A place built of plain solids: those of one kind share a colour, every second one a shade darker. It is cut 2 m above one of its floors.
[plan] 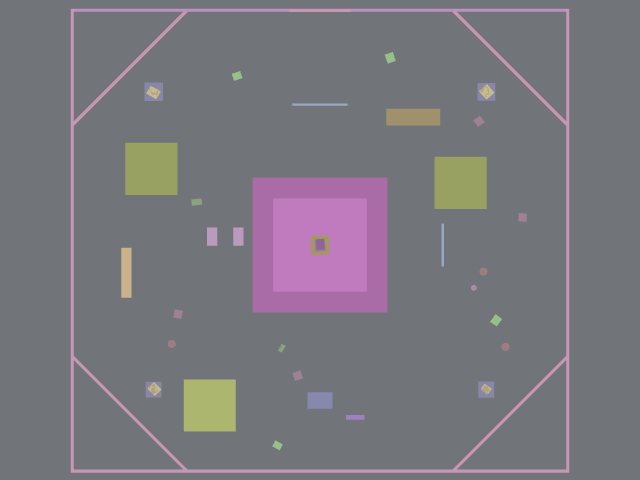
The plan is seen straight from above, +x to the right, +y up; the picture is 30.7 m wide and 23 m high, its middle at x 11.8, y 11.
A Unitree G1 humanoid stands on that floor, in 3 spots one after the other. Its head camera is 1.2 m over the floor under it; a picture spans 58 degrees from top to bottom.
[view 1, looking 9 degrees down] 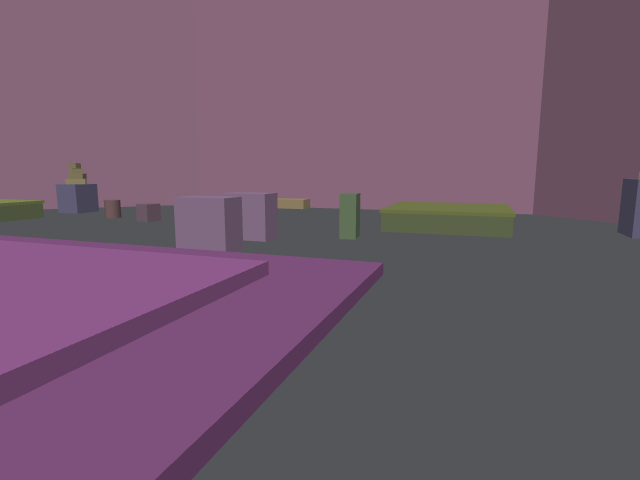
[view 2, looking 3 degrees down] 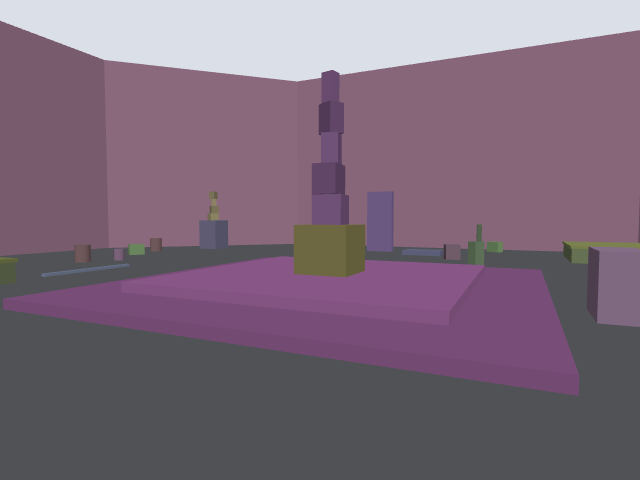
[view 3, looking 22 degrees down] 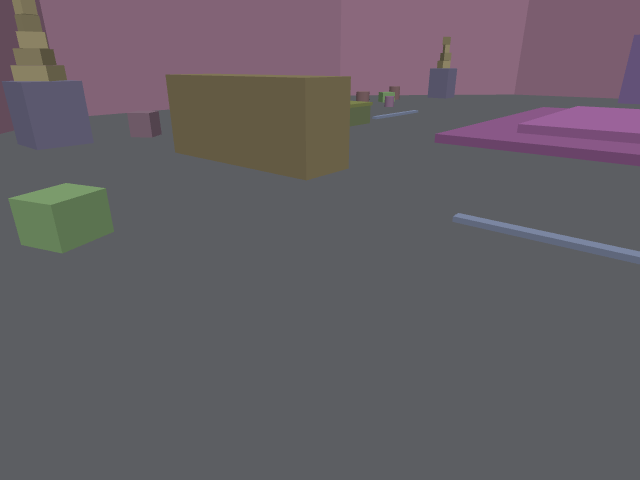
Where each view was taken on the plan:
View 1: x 13.49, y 15.00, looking -160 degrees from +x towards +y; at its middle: ground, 7.67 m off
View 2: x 8.93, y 17.32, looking -65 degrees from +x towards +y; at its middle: centre_base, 6.75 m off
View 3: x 11.80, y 20.83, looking -50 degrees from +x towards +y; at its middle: ground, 3.20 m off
